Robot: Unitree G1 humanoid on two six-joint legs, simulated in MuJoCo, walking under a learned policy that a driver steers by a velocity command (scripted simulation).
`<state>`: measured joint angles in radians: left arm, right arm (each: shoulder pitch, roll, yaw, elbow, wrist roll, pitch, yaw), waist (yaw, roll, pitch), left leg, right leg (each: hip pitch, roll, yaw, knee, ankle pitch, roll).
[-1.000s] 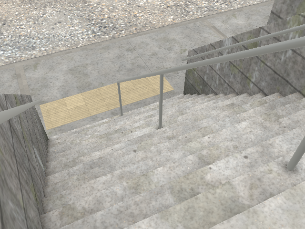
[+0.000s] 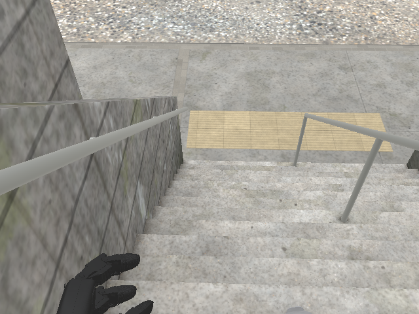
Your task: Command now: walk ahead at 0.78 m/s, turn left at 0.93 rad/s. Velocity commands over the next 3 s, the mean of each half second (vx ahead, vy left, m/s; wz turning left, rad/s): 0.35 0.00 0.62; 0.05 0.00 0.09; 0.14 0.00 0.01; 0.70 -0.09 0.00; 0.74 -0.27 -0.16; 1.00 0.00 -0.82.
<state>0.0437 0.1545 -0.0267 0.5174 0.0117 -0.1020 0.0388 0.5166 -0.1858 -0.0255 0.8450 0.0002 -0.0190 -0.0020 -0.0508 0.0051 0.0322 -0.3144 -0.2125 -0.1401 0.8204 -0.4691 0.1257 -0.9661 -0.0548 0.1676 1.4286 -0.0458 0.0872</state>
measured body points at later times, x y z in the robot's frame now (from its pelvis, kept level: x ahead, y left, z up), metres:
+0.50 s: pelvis +0.19 -0.08 -0.18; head +0.22 -0.06 +0.26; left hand +0.06 +0.11 -0.33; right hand +0.47 -0.15 -0.26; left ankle +0.27 +0.10 -0.78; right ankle +0.24 -0.19 -0.90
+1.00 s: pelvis +0.25 -0.02 -0.16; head +0.26 +0.00 +0.29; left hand +0.17 +0.20 -0.32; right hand +0.38 -0.23 -0.30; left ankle +0.23 +0.08 -0.90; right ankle +0.24 -0.19 -0.90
